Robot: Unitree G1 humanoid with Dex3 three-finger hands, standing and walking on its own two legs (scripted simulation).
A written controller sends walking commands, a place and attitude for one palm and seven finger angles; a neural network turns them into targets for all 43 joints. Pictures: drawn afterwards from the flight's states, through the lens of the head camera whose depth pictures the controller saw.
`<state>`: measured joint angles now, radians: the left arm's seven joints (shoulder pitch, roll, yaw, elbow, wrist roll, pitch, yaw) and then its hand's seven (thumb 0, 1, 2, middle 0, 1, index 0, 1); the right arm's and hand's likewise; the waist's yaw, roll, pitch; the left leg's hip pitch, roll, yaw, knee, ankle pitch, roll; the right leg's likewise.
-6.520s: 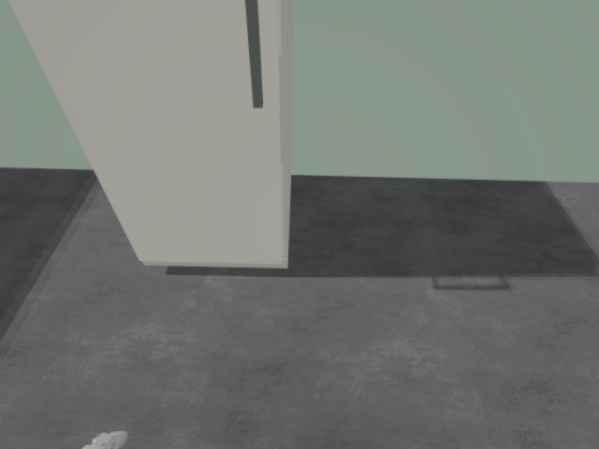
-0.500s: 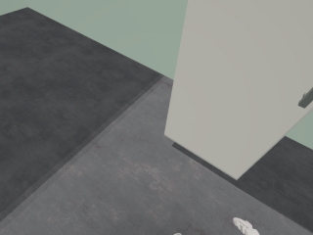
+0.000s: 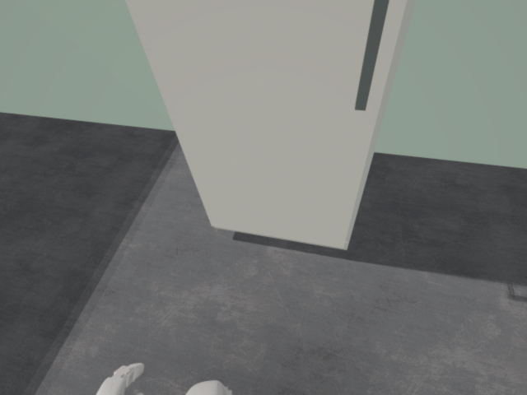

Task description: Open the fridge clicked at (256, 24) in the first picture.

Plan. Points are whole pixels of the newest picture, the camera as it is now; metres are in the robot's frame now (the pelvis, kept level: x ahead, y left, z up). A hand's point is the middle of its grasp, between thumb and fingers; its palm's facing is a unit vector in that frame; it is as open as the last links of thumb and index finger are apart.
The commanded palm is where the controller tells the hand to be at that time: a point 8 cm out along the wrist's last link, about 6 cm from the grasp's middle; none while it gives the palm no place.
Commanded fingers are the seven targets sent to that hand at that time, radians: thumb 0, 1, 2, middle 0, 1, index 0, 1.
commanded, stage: turn to face it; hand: right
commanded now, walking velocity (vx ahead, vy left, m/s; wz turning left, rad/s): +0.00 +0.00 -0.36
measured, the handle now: (378, 11) +0.68 -0.18 +0.22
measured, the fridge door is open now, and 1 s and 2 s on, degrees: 0 0 0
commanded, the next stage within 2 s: take the last steps up to it in 0.30 s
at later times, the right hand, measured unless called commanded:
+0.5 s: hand out of the picture +0.04 -0.18 -0.15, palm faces +0.17 +0.95 -0.25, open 7.4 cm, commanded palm none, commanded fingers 0.00 -0.90 -0.90 0.20 0.30 0.20 0.30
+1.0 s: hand out of the picture -0.09 -0.13 -0.17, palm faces +0.32 +0.94 -0.07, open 7.4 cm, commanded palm none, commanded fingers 0.00 -0.90 -0.90 0.20 0.30 0.20 0.30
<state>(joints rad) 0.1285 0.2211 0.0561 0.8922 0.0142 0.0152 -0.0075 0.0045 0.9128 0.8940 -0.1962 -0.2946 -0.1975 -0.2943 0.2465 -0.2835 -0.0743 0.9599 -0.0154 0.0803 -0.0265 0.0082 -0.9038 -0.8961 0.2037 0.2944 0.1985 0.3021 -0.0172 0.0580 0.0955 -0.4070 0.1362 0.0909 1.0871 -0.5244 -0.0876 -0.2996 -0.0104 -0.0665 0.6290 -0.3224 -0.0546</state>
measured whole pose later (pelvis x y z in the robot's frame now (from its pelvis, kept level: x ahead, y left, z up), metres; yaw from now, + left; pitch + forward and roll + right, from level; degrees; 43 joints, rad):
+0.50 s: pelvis -0.02 +0.03 +0.00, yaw -9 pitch -1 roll -1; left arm 0.30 0.18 0.05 1.01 0.02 0.04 0.01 0.01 0.91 0.89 -0.20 -0.30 -0.20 -0.29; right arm 0.19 -0.19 -0.04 0.94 -0.01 0.02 -0.02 0.00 -0.90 -0.90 0.20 0.29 0.20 0.30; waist 0.03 -0.01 0.02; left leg -0.20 0.02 0.03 0.52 -0.32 -0.02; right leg -0.30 0.08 0.07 0.52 -0.22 -0.03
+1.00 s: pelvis +0.05 -0.03 +0.00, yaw -11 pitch +0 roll +1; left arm 0.21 0.13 0.06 1.04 0.02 -0.05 0.00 0.01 0.91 0.89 -0.19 -0.29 -0.20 -0.29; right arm 0.50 -0.11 -0.04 1.18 -0.02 -0.01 0.00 0.01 -0.90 -0.90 0.21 0.29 0.20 0.30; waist -0.04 0.05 0.01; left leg -0.17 0.06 0.06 0.69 -0.45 0.00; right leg -0.30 -0.06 -0.12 0.60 -0.30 -0.02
